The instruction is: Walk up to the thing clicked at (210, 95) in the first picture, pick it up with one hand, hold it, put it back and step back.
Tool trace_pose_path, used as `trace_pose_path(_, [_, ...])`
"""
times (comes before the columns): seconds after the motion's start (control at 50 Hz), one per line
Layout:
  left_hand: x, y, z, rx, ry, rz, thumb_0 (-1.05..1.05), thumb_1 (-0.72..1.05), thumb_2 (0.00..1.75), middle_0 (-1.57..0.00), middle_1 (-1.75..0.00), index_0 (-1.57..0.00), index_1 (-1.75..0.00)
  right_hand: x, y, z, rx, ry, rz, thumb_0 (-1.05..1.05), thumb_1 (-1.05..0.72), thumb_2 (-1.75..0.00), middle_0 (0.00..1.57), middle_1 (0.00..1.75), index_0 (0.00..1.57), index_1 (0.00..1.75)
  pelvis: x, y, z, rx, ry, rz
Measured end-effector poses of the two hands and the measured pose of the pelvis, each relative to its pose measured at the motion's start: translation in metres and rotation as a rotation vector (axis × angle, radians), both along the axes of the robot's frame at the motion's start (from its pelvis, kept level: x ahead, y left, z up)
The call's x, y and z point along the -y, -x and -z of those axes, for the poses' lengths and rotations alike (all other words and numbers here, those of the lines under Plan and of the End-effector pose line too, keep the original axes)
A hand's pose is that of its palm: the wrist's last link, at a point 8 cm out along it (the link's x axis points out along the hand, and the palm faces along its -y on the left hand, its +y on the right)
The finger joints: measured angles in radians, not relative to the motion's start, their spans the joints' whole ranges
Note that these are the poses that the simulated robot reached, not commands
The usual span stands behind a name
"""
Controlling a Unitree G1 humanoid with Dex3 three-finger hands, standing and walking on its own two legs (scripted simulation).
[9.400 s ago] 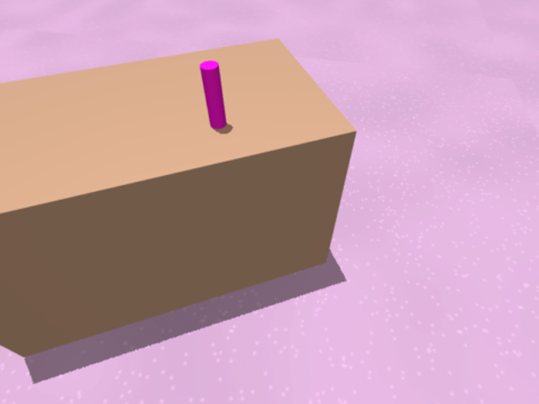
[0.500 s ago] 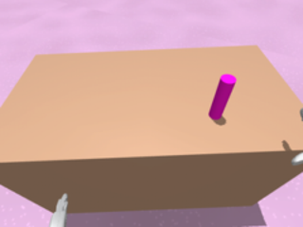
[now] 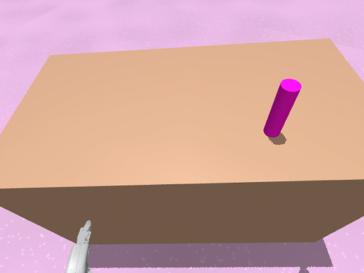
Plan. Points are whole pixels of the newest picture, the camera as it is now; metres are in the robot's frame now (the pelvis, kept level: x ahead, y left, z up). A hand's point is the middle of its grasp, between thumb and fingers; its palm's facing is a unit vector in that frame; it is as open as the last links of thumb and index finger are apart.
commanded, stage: go down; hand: right
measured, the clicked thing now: (280, 111) +0.52 -0.20 +0.03
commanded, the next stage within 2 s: approach in 1.52 s
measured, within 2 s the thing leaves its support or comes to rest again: neither
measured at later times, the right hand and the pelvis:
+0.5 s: hand out of the picture +0.40 -0.37 +0.14, palm faces +0.18 +0.98 +0.01, open 17.7 cm; pelvis +0.00 -0.01 -0.01, yaw +0 degrees
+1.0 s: hand out of the picture +0.41 -0.38 +0.14, palm faces +0.19 +0.98 +0.00, open 17.7 cm; pelvis -0.01 +0.00 -0.02, yaw +1 degrees
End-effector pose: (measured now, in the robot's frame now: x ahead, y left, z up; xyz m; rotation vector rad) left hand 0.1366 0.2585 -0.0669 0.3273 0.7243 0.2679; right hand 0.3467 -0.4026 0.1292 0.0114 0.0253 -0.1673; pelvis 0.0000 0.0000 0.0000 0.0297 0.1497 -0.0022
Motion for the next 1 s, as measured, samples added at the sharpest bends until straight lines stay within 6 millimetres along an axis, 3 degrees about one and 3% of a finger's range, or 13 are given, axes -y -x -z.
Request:
trace_pose_path(0.5, [0.004,0.008,0.001,0.015,-0.031,0.016,-0.01,-0.56,0.07,-0.06,-0.05,-0.05,-0.06,0.021,-0.026,-0.006,-0.002,-0.003,0.015,-0.01,0.61,-0.06,0.03,0.06,0.05,0.06,0.005,0.004,0.013,-0.068,-0.014,-0.005])
trace_pose_path(0.76, [0.004,0.013,0.000,0.025,-0.042,0.031,-0.01,-0.56,0.08,-0.06,-0.05,-0.05,-0.06,0.032,-0.029,-0.009,-0.003,-0.006,0.035,-0.01,0.61,-0.06,0.03,0.06,0.05,0.06,0.005,0.008,0.019,-0.089,-0.018,-0.007])
trace_pose_path(1.0, [0.003,0.017,0.002,0.035,-0.045,0.035,-0.01,-0.56,0.08,-0.06,-0.05,-0.05,-0.06,0.029,-0.035,-0.015,-0.023,0.007,0.023,-0.01,0.60,-0.06,0.04,0.06,0.05,0.06,0.004,0.013,0.023,-0.104,-0.018,-0.007])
